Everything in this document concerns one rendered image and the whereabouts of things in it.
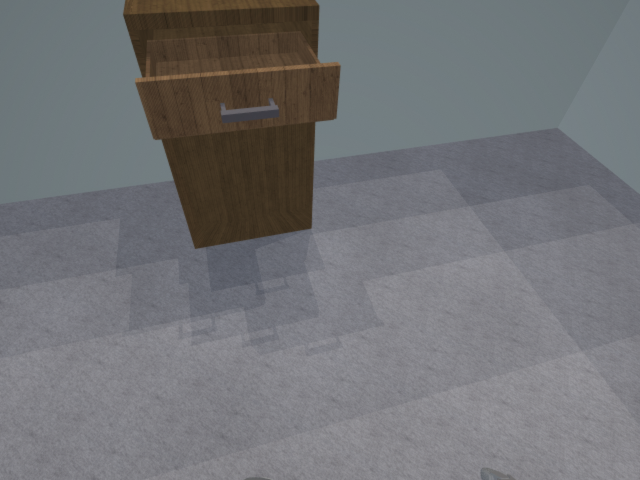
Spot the drawer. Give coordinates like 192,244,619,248
135,31,341,140

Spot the handle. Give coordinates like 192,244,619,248
220,98,279,123

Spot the cabinet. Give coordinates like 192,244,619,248
123,0,319,249

